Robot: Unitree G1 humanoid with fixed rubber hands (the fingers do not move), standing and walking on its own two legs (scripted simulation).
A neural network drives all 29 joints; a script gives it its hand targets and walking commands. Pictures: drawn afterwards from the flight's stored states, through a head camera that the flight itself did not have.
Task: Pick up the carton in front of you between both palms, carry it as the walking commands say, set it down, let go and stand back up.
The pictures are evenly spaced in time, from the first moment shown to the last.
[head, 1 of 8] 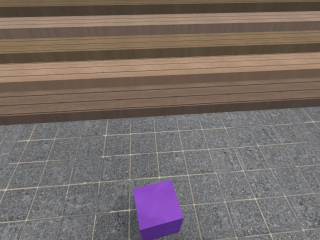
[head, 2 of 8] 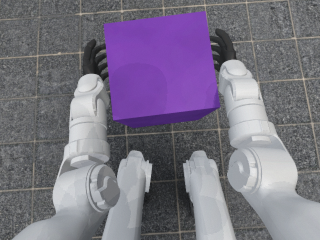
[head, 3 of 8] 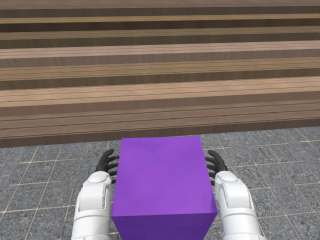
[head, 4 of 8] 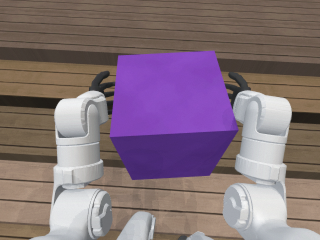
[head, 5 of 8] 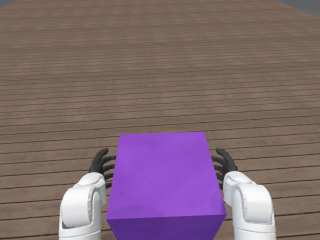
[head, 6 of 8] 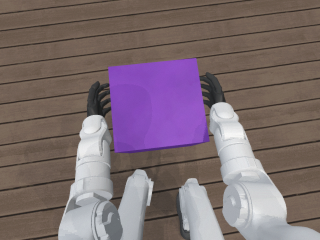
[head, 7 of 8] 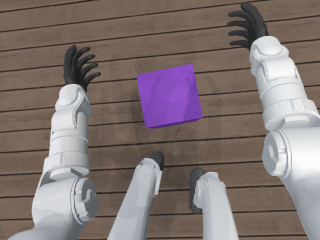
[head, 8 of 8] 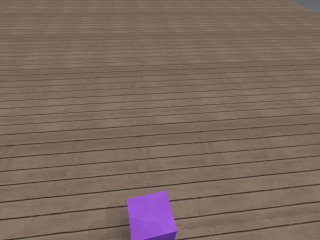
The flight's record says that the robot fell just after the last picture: no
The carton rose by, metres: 1.49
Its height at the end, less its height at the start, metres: +0.73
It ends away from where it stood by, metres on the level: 4.24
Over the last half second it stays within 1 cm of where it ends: yes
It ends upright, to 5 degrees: yes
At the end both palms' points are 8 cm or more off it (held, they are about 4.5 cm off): yes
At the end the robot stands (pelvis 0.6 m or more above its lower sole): yes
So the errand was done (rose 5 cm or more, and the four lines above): yes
